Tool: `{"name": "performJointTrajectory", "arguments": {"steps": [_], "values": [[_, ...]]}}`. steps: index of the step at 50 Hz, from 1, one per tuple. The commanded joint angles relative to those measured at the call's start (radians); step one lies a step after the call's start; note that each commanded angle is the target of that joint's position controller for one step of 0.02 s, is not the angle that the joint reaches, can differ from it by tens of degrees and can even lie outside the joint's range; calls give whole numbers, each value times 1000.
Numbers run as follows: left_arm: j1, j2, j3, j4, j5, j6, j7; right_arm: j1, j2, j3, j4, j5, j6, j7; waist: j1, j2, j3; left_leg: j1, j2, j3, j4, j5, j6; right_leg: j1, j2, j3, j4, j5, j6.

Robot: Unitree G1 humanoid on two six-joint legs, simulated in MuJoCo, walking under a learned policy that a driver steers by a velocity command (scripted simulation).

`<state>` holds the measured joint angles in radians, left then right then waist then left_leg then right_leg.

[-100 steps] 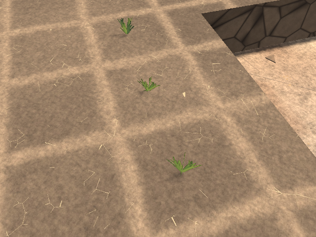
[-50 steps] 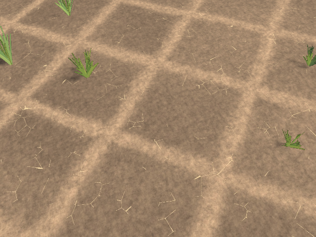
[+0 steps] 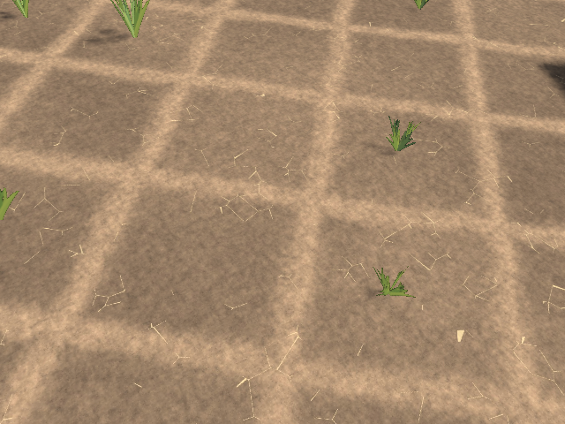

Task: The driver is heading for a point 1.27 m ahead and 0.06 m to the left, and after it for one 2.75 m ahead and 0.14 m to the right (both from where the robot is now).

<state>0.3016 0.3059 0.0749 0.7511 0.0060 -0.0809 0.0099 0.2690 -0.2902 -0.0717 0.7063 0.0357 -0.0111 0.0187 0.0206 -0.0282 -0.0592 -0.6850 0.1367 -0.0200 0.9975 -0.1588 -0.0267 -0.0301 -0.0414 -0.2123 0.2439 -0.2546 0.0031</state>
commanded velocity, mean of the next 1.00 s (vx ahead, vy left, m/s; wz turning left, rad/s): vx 0.39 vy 0.00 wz -0.23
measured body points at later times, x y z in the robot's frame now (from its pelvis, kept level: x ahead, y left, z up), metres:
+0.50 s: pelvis +0.24 +0.17 +0.00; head +0.27 +0.20 +0.45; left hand +0.30 +0.47 -0.13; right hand +0.42 -0.06 -0.09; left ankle +0.21 +0.22 -0.75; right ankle +0.37 +0.03 -0.66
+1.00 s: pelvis +0.43 +0.22 +0.00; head +0.45 +0.20 +0.45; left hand +0.57 +0.50 -0.09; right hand +0.61 -0.07 -0.06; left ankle +0.54 +0.39 -0.70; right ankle +0.42 +0.13 -0.74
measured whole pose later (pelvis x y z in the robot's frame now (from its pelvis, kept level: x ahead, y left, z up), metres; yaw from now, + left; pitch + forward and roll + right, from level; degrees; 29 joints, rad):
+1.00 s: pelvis +0.43 +0.22 +0.00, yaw -15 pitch +2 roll +2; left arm 0.37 0.30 0.09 0.64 -0.03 0.00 0.03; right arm 0.02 -0.27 -0.07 0.64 0.02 -0.08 0.02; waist 0.06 -0.01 0.01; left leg -0.49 0.00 -0.14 0.73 -0.31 -0.06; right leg -0.28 0.08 0.20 0.46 -0.21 -0.09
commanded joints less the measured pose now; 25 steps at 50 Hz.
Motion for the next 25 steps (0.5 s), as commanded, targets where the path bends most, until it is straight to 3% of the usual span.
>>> {"name": "performJointTrajectory", "arguments": {"steps": [1,5,6,7,8,9,10,11,12,13,14,15,16,17,19,22,25], "values": [[-46,164,49,-49,-3,-15,-2,-141,-38,6,-122,4,-16,12,16,-44,143,-191,58,-5,-30,28,16,43,-317,141,-186,-207,-153],[-45,182,60,-23,-11,1,-19,-173,-43,16,-144,13,-11,29,9,-40,190,-142,63,57,-111,-10,73,97,-305,13,-176,-131,-126],[-68,187,62,-23,-13,11,-24,-166,-52,15,-142,11,-8,33,-2,-30,211,-92,49,86,-155,-35,89,90,-284,-39,-136,-35,-113],[-92,199,66,-30,-18,22,-28,-128,-76,6,-131,6,-6,35,-22,-27,196,16,-1,145,-187,-58,105,70,-260,-84,-45,204,-99],[-108,223,72,-36,-30,33,-29,-32,-112,-16,-109,4,-4,32,-73,-36,130,187,-86,217,-197,-68,120,43,-252,-108,126,562,-83],[-111,229,69,-34,-49,41,-32,144,-171,-54,-67,1,-4,22,-175,3,19,467,-183,250,-276,-11,160,-31,-222,-132,406,803,-48],[-77,160,42,-41,-30,26,-30,318,-271,-98,-11,-2,8,0,-238,135,-38,772,-193,126,-335,106,193,-274,-174,-91,753,467,26],[52,-19,-9,-93,33,4,-36,226,-417,-105,-48,-5,13,-11,-41,506,-113,967,67,-426,-443,84,327,-653,19,19,1191,-421,97],[15,86,-4,-84,-18,-24,-32,195,-347,-74,-140,-24,-14,5,-103,298,-361,988,234,-753,-675,-44,404,-667,32,268,1308,-418,84],[-104,160,15,-81,-73,-28,-23,195,-258,-51,-111,-34,-38,24,-140,117,-246,908,243,-641,-713,51,343,-710,-1,260,1271,-275,55],[-109,125,4,-75,-68,-26,-8,147,-235,-44,-86,-30,-49,25,-96,101,-114,761,237,-507,-675,183,318,-722,-52,241,1195,-192,34],[-105,121,1,-49,-39,-15,5,75,-181,-27,-88,-32,-53,21,-69,101,-58,621,206,-374,-643,314,294,-662,-98,256,1149,-137,23],[-57,127,8,-23,-36,2,5,35,-151,-16,-92,-47,-59,15,-36,126,-55,519,181,-270,-641,418,273,-556,-119,284,1126,-98,12],[-14,125,12,1,-46,22,2,9,-133,-11,-88,-54,-66,9,-10,124,-56,484,158,-192,-667,468,250,-501,-118,298,1090,-69,8],[5,100,14,31,-49,50,-1,-26,-120,-9,-78,-62,-84,-6,2,95,-31,469,136,-53,-710,568,225,-489,-73,312,1009,-11,17],[-20,77,17,27,-33,58,-3,-93,-97,-4,-81,-67,-80,-44,21,106,20,511,80,103,-752,636,169,-538,-30,285,849,149,33],[-71,53,13,0,-22,57,-25,-150,-91,-1,-93,-57,-53,-81,5,116,43,564,44,207,-753,624,114,-536,-23,204,648,295,48]]}}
